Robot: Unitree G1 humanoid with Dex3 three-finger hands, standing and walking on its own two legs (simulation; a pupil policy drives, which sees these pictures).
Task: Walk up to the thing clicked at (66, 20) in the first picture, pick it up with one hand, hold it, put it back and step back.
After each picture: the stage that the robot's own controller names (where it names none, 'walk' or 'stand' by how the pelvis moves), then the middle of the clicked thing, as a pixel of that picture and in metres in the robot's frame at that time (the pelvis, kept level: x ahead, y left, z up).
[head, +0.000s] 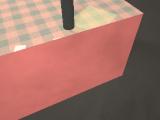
stand; (67, 8) +0.83 +0.11 +0.05
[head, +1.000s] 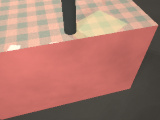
rise first; (69, 11) +0.75 +0.13 +0.08
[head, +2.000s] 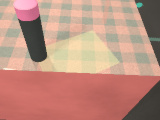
walk; (33, 34) +0.48 +0.25 +0.08
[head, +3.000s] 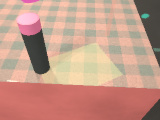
stand; (36, 47) +0.46 +0.22 +0.08
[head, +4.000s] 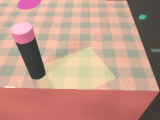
stand; (30, 54) +0.46 +0.23 +0.05
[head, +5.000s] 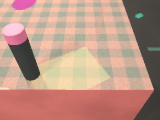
stand; (24, 55) +0.46 +0.26 +0.05
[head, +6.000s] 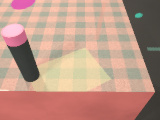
stand; (23, 56) +0.44 +0.26 +0.05
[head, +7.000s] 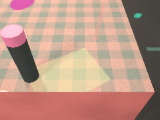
rise first; (23, 57) +0.44 +0.26 +0.05
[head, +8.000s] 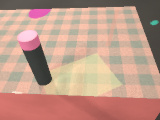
rise first; (37, 60) +0.44 +0.24 +0.06
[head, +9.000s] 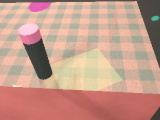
go down; (37, 54) +0.45 +0.24 +0.06
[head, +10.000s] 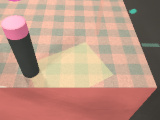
go down; (23, 50) +0.46 +0.22 +0.06
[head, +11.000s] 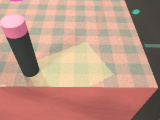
go down; (23, 49) +0.46 +0.23 +0.07
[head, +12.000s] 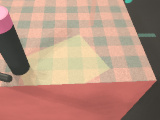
close in; (9, 46) +0.44 +0.24 +0.09
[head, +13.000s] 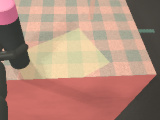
lift; (12, 38) +0.45 +0.23 +0.11
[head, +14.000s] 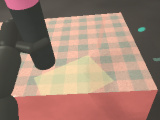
lift; (34, 31) +0.35 +0.14 +0.29
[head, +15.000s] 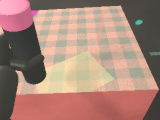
hold; (26, 48) +0.34 +0.17 +0.23
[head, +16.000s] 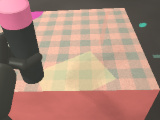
hold; (25, 48) +0.33 +0.18 +0.23
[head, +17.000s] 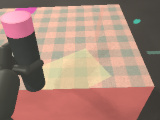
crouch; (27, 56) +0.35 +0.19 +0.18
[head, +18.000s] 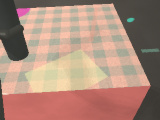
lower; (7, 23) +0.44 +0.23 +0.24
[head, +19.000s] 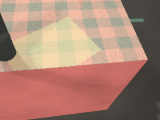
lower; out of the picture +0.49 +0.24 +0.12
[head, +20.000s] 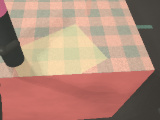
lower; (3, 35) +0.46 +0.24 +0.11
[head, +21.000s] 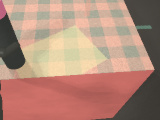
lower; (3, 37) +0.46 +0.24 +0.11
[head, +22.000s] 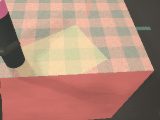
lower; (4, 36) +0.46 +0.24 +0.11
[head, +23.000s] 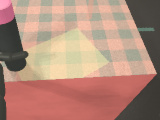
open; (8, 39) +0.45 +0.23 +0.11
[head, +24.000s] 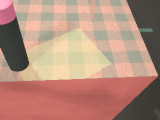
sink last; (10, 39) +0.44 +0.23 +0.10
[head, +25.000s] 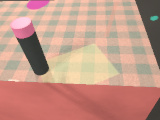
stand; (32, 49) +0.46 +0.26 +0.09
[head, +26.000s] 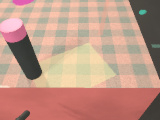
stand; (24, 53) +0.44 +0.24 +0.08
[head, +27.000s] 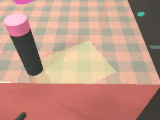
stand; (26, 48) +0.46 +0.24 +0.09
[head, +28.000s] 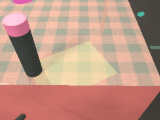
stand; (25, 49) +0.45 +0.23 +0.10
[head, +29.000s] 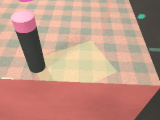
stand; (31, 45) +0.47 +0.23 +0.08
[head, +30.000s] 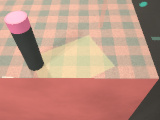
walk; (27, 44) +0.48 +0.24 +0.06
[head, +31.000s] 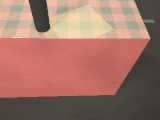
walk; (38, 4) +0.65 +0.21 +0.07
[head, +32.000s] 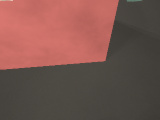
walk; out of the picture +0.96 +0.35 +0.08
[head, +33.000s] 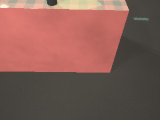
stand; out of the picture +1.03 +0.25 +0.06
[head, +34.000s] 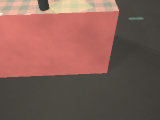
stand; out of the picture +1.04 +0.30 +0.05
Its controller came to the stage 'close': yes
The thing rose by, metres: 0.21
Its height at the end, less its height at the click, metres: +0.00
